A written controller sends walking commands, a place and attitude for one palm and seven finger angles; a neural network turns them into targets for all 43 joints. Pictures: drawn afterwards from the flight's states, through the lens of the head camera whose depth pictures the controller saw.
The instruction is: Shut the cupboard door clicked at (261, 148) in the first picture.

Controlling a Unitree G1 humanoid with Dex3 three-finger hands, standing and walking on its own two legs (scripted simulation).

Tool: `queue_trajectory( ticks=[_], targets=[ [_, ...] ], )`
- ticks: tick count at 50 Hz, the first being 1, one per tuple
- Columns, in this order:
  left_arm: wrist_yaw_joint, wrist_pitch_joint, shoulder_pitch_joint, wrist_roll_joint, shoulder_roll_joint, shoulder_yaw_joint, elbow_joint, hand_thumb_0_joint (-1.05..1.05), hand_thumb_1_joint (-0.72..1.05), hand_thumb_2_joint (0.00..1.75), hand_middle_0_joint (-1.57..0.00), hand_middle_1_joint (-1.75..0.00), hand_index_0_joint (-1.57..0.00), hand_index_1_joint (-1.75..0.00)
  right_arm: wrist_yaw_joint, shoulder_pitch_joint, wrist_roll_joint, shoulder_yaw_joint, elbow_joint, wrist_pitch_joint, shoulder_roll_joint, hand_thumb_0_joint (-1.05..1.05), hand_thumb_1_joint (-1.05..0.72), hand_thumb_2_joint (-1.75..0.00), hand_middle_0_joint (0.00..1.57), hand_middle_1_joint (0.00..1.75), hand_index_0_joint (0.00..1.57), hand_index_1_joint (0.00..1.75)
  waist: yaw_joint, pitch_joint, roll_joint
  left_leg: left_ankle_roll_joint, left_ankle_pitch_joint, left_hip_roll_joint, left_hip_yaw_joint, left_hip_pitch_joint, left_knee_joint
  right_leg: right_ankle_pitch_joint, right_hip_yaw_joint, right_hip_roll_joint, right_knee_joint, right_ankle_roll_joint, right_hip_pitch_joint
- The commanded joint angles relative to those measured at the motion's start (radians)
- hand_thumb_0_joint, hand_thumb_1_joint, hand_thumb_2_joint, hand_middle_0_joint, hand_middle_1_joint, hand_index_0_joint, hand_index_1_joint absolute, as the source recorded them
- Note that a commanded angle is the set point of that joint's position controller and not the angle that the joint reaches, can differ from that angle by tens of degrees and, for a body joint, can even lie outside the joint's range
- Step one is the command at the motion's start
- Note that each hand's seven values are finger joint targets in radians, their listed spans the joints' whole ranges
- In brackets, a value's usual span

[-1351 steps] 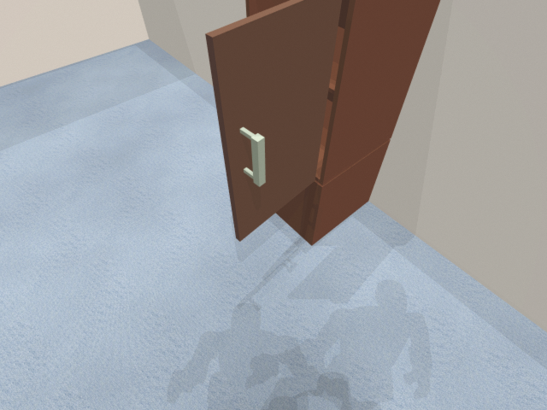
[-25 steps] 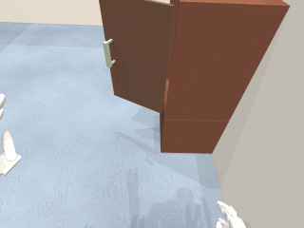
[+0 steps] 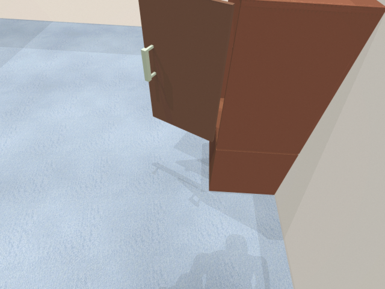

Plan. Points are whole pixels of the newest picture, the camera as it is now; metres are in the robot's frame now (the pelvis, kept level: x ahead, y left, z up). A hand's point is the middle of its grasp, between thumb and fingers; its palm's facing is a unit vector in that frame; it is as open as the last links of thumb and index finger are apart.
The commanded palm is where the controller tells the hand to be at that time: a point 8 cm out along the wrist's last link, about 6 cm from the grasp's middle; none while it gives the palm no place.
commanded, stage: let the arm hang, fingers relaxed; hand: left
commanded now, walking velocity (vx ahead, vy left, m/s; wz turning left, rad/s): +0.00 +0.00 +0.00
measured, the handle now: (149, 63) +0.92 +0.22 -0.02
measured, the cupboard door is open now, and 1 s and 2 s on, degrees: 63 63 63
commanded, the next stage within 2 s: look to check the result in 0.58 s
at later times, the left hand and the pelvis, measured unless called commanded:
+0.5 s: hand out of the picture -0.04 +0.16 -0.18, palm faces +0.02 -0.99 -0.11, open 7.4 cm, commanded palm none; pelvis -0.01 +0.03 +0.00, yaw -2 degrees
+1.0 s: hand out of the picture -0.02 +0.20 -0.17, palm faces +0.01 -0.98 -0.20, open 7.4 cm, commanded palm none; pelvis -0.01 +0.03 +0.00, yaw -2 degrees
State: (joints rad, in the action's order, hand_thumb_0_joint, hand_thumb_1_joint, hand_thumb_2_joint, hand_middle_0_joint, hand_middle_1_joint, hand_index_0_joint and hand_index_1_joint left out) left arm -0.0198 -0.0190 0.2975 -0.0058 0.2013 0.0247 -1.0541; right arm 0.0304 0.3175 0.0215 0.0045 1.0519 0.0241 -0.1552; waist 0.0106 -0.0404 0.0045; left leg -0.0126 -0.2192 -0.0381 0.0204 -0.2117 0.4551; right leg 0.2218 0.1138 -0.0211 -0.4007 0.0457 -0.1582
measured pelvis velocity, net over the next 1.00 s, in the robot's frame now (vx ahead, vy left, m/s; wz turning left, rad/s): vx -0.01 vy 0.03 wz -0.04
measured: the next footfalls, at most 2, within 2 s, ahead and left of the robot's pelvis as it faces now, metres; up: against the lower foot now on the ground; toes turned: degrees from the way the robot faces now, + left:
none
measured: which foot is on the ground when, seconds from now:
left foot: down 0.00-1.00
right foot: down 0.00-1.00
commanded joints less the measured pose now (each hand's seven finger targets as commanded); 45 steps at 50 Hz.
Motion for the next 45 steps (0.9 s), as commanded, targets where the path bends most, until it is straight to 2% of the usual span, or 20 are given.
queue_trajectory(
  ticks=[1, 3, 4, 7, 11, 19, 28, 39, 42, 45],
  targets=[
    [-0.006, 0.029, 0.042, -0.002, 0.059, -0.001, -0.011, 0.0, 0.9, 0.9, -0.2, -0.3, -0.2, -0.3, 0.011, 0.043, -0.006, -0.014, -0.005, -0.022, -0.094, 0.0, -0.9, -0.9, 0.2, 0.3, 0.2, 0.3, -0.008, 0.002, 0.015, 0.03, 0.097, -0.07, -0.052, 0.008, -0.101, -0.074, -0.139, 0.131, 0.11, 0.009, 0.008],
    [-0.009, 0.027, 0.058, -0.002, 0.048, -0.006, -0.033, 0.0, 0.9, 0.9, -0.2, -0.3, -0.2, -0.3, 0.012, 0.054, -0.006, -0.012, 0.015, -0.019, -0.086, 0.0, -0.9, -0.9, 0.2, 0.3, 0.2, 0.3, -0.006, -0.033, 0.036, 0.032, 0.059, -0.066, -0.049, 0.007, -0.115, -0.024, -0.148, 0.126, 0.123, 0.005, -0.021],
    [-0.011, 0.028, 0.067, -0.002, 0.046, -0.006, -0.042, 0.0, 0.9, 0.9, -0.2, -0.3, -0.2, -0.3, 0.011, 0.058, -0.008, -0.011, 0.023, -0.019, -0.083, 0.0, -0.9, -0.9, 0.2, 0.3, 0.2, 0.3, -0.008, -0.042, 0.021, 0.033, 0.057, -0.065, -0.046, 0.004, -0.118, -0.01, -0.146, 0.125, 0.126, 0.005, -0.028],
    [-0.014, 0.025, 0.087, -0.003, 0.027, -0.009, -0.061, 0.0, 0.9, 0.9, -0.2, -0.3, -0.2, -0.3, 0.011, 0.07, -0.005, -0.008, 0.043, -0.017, -0.065, 0.0, -0.9, -0.9, 0.2, 0.3, 0.2, 0.3, -0.006, -0.071, 0.037, 0.037, 0.016, -0.06, -0.044, 0.001, -0.132, 0.029, -0.152, 0.122, 0.126, 0.002, -0.058],
    [-0.017, 0.026, 0.113, -0.004, 0.015, -0.009, -0.073, 0.0, 0.9, 0.9, -0.2, -0.3, -0.2, -0.3, 0.011, 0.082, -0.005, -0.007, 0.06, -0.02, -0.048, 0.0, -0.9, -0.9, 0.2, 0.3, 0.2, 0.3, -0.007, -0.058, 0.03, 0.041, 0.011, -0.057, -0.043, 0.0, -0.135, 0.024, -0.155, 0.119, 0.114, -0.001, -0.057],
    [-0.021, 0.024, 0.143, -0.009, -0.006, -0.006, -0.084, 0.0, 0.9, 0.9, -0.2, -0.3, -0.2, -0.3, 0.014, 0.1, -0.007, -0.008, 0.067, -0.023, -0.034, 0.0, -0.9, -0.9, 0.2, 0.3, 0.2, 0.3, -0.011, -0.093, -0.021, 0.044, -0.054, -0.057, -0.052, -0.039, -0.157, 0.034, -0.146, 0.109, 0.089, -0.005, -0.078],
    [-0.02, 0.023, 0.147, -0.012, -0.021, 0.001, -0.077, 0.0, 0.9, 0.9, -0.2, -0.3, -0.2, -0.3, 0.014, 0.115, -0.003, -0.014, 0.055, -0.027, -0.037, 0.0, -0.9, -0.9, 0.2, 0.3, 0.2, 0.3, -0.008, -0.078, -0.046, 0.052, -0.114, -0.062, -0.08, -0.08, -0.18, 0.016, -0.138, 0.102, 0.057, -0.009, -0.062],
    [-0.021, 0.025, 0.136, -0.013, 0.0, 0.002, -0.067, 0.0, 0.9, 0.9, -0.2, -0.3, -0.2, -0.3, 0.01, 0.107, -0.007, -0.02, 0.044, -0.028, -0.064, 0.0, -0.9, -0.9, 0.2, 0.3, 0.2, 0.3, -0.007, -0.073, -0.005, 0.054, -0.091, -0.07, -0.084, -0.059, -0.177, 0.004, -0.138, 0.102, 0.048, -0.012, -0.069],
    [-0.021, 0.024, 0.126, -0.013, -0.001, 0.004, -0.063, 0.0, 0.9, 0.9, -0.2, -0.3, -0.2, -0.3, 0.01, 0.101, -0.005, -0.02, 0.044, -0.029, -0.063, 0.0, -0.9, -0.9, 0.2, 0.3, 0.2, 0.3, -0.005, -0.079, -0.017, 0.055, -0.109, -0.072, -0.091, -0.067, -0.188, 0.008, -0.141, 0.101, 0.046, -0.013, -0.07],
    [-0.02, 0.026, 0.122, -0.013, 0.011, 0.005, -0.059, 0.0, 0.9, 0.9, -0.2, -0.3, -0.2, -0.3, 0.008, 0.092, -0.006, -0.021, 0.042, -0.031, -0.069, 0.0, -0.9, -0.9, 0.2, 0.3, 0.2, 0.3, -0.007, -0.061, 0.001, 0.056, -0.076, -0.069, -0.085, -0.055, -0.176, -0.004, -0.145, 0.108, 0.05, -0.011, -0.056]
  ],
)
